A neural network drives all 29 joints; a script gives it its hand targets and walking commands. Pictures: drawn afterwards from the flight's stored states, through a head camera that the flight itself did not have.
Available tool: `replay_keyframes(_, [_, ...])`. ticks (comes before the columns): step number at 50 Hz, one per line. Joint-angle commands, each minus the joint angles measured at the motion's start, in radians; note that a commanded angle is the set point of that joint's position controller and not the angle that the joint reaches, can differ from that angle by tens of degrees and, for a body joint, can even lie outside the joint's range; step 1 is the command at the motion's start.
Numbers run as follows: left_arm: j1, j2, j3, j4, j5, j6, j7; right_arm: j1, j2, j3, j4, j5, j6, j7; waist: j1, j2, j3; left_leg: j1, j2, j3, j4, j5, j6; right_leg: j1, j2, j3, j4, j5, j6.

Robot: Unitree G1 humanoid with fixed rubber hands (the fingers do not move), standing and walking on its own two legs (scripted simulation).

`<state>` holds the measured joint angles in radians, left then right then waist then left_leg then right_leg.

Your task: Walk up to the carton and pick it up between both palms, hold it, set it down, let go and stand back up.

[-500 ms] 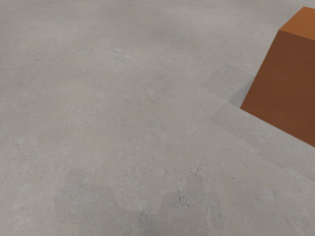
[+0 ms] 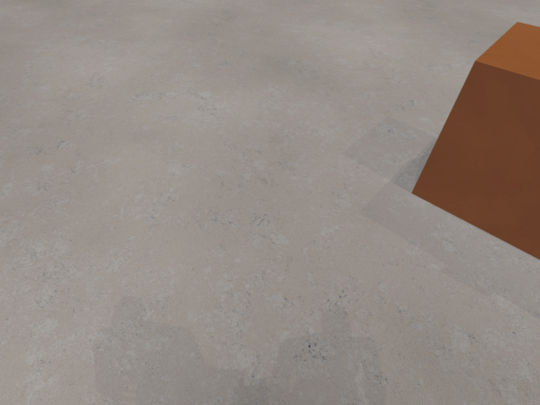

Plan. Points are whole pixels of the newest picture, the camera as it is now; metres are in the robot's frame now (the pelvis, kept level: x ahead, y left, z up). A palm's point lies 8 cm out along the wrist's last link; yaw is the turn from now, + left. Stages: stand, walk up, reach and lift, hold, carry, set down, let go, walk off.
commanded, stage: stand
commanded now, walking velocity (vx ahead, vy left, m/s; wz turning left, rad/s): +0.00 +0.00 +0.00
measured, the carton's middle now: out of the picture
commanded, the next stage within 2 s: walk up in 1.90 s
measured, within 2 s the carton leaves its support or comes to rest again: neither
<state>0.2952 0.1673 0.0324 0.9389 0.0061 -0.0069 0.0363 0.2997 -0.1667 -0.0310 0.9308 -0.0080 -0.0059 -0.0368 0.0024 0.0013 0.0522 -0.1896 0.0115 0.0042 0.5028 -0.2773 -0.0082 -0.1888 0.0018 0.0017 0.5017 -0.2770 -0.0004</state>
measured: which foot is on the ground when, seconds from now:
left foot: down 0.00-1.00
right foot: down 0.00-1.00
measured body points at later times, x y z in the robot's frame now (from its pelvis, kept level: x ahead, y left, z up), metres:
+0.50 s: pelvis -0.02 +0.00 +0.00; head -0.01 +0.00 +0.45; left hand +0.01 +0.25 -0.14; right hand +0.01 -0.24 -0.14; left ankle +0.00 +0.12 -0.74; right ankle +0.00 -0.12 -0.74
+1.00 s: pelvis -0.01 +0.00 +0.00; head -0.01 +0.01 +0.45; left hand +0.02 +0.25 -0.14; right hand +0.02 -0.24 -0.14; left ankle +0.00 +0.12 -0.74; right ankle +0.00 -0.12 -0.74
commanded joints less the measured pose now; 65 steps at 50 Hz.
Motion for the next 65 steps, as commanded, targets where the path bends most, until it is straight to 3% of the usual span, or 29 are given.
replay_keyframes(1, [0.048,0.124,0.023,-0.074,0.002,-0.015,0.007,0.051,-0.125,-0.026,-0.069,-0.001,-0.015,-0.008,-0.002,-0.001,0.004,-0.007,0.075,-0.078,-0.104,0.142,0.023,-0.031,-0.083,0.085,-0.109,0.143,-0.014])
replay_keyframes(19, [0.091,0.159,0.019,-0.097,0.002,-0.016,-0.001,0.084,-0.16,-0.022,-0.089,0.0,-0.017,0.001,-0.001,0.002,0.035,-0.052,0.073,-0.092,-0.137,0.005,0.026,-0.063,-0.079,0.099,-0.134,0.015,-0.016])
replay_keyframes(46, [0.108,0.163,0.0,-0.076,-0.001,-0.014,0.001,0.101,-0.165,-0.005,-0.071,0.004,-0.015,0.0,-0.002,0.0,0.021,-0.033,0.081,-0.085,-0.125,0.104,0.026,-0.044,-0.087,0.097,-0.116,0.12,-0.014])
replay_keyframes(65, [0.101,0.16,-0.007,-0.045,-0.002,-0.013,0.003,0.094,-0.162,0.001,-0.044,0.006,-0.013,-0.002,-0.002,-0.001,0.023,-0.024,0.082,-0.081,-0.136,0.103,0.025,-0.037,-0.088,0.096,-0.125,0.123,-0.011])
